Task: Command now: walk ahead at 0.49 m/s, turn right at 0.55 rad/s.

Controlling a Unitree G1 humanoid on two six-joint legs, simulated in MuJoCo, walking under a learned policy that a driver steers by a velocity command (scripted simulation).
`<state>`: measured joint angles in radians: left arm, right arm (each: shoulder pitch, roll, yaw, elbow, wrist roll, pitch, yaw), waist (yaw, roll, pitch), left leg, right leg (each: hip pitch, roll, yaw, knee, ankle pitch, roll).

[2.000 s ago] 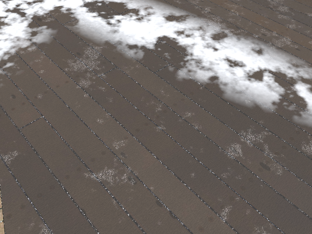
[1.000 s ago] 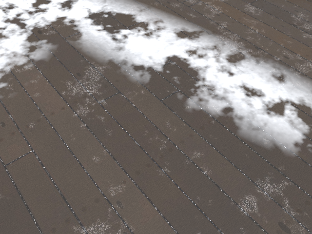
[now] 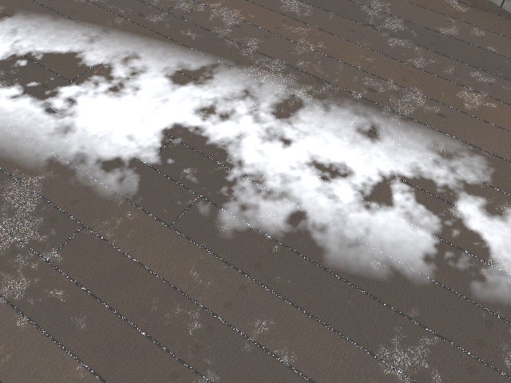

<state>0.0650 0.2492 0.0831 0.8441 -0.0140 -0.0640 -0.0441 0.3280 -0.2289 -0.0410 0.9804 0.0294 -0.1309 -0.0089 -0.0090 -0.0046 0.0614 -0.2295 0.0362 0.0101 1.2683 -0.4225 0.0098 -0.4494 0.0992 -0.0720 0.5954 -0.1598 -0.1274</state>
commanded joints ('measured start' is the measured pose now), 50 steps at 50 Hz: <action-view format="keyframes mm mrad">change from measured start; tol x32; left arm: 1 93 80 14 -34 -3 -25 4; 22 382 103 -13 -112 -34 -15 55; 42 -83 75 -4 -305 -12 24 -17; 50 318 204 42 -210 -3 3 8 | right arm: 1 -79 -148 -39 -128 -4 -49 -8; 15 -411 -122 -30 -313 -22 -10 10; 21 50 -321 -97 -241 -59 -21 3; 50 -110 -206 -39 -288 21 -14 19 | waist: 1 27 80 -131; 50 109 -94 -261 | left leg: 1 -490 73 -111 57 96 29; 19 -15 -24 -72 -857 363 30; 22 622 420 -814 -936 -36 274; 34 143 217 -15 -1116 482 171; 41 263 254 118 -1078 526 124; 45 281 233 207 -716 1079 76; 46 125 193 228 -469 990 38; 48 -511 -53 -12 121 -202 -28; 50 -624 45 -71 89 -24 6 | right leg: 1 450 -297 514 -361 50 -192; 18 319 -221 503 -170 92 -66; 23 -392 -94 262 749 -333 92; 37 -260 -200 100 189 188 109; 45 95 -47 -55 -10 -24 -17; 48 878 -461 916 -249 -145 -321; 50 693 -401 638 -288 -61 -210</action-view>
